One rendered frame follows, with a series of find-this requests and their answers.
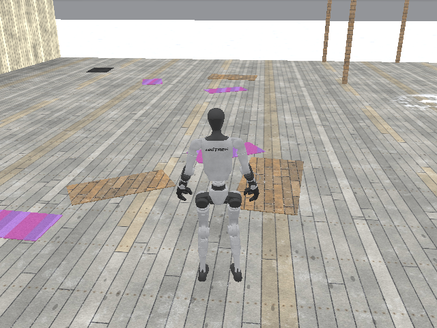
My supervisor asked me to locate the humanoid robot torso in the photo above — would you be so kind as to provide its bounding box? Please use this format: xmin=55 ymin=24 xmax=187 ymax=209
xmin=201 ymin=134 xmax=233 ymax=205

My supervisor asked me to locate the right robot foot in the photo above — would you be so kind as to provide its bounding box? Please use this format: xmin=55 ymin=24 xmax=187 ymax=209
xmin=230 ymin=263 xmax=242 ymax=282

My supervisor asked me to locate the left robot forearm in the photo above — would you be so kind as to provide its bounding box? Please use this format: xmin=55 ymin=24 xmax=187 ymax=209
xmin=178 ymin=166 xmax=191 ymax=189

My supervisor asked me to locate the right robot upper arm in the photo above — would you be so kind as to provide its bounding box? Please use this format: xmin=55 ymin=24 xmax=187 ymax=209
xmin=231 ymin=137 xmax=251 ymax=175

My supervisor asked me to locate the right robot hand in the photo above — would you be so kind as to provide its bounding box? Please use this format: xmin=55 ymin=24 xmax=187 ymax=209
xmin=244 ymin=187 xmax=259 ymax=202

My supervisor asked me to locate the left robot hand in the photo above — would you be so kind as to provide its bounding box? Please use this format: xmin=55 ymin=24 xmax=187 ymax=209
xmin=176 ymin=187 xmax=192 ymax=201

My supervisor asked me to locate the left robot upper arm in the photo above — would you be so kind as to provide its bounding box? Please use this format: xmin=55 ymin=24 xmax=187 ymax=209
xmin=184 ymin=138 xmax=203 ymax=176

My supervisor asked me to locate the right robot forearm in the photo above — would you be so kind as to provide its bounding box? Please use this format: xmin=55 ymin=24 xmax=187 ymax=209
xmin=244 ymin=164 xmax=257 ymax=190

